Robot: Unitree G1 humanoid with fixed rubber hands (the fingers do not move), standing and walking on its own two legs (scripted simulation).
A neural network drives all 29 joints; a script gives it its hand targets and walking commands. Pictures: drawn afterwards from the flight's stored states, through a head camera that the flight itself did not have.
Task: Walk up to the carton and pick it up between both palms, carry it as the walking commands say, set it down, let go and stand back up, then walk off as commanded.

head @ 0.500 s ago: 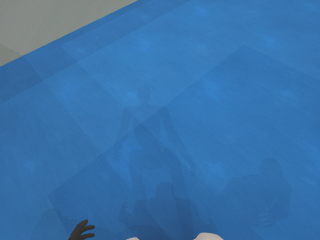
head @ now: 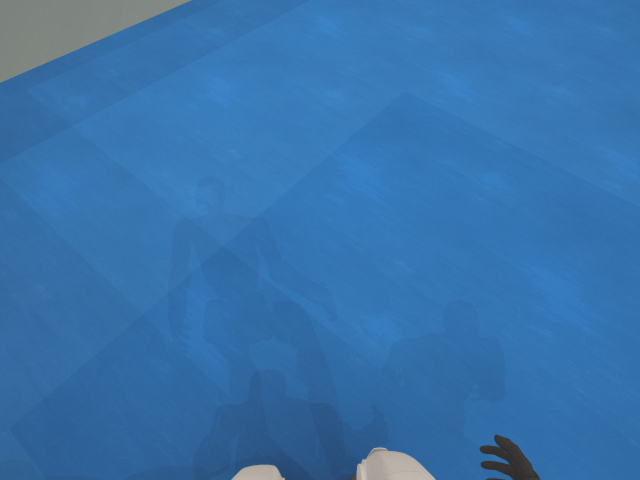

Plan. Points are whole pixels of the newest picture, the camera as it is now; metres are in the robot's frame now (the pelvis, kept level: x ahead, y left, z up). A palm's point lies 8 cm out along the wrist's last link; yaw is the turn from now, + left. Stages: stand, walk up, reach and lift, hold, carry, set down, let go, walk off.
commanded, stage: walk up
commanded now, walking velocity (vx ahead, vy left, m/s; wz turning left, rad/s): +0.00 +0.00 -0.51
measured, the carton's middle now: out of the picture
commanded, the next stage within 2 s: none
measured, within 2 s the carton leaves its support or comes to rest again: neither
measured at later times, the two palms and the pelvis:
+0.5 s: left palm (204, 442) +0.16 +0.17 -0.11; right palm out of the picture -0.06 -0.29 -0.15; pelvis -0.03 -0.03 +0.00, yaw -18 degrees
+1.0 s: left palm (165, 464) +0.13 +0.23 -0.13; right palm out of the picture -0.08 -0.23 -0.10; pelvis -0.04 +0.02 +0.01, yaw -31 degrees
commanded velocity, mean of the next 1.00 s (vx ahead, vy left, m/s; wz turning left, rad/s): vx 0.01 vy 0.00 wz -0.50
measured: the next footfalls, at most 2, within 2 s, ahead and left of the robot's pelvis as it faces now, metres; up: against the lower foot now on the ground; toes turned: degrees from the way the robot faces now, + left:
right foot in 0.38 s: -0.02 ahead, -0.13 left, +0.00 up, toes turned -20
left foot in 0.84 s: +0.06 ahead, +0.09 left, +0.00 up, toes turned -23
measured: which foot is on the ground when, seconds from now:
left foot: down 0.00-0.38, up 0.40-0.82, down 0.84-1.00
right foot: up 0.00-0.36, down 0.38-0.84, up 0.86-1.00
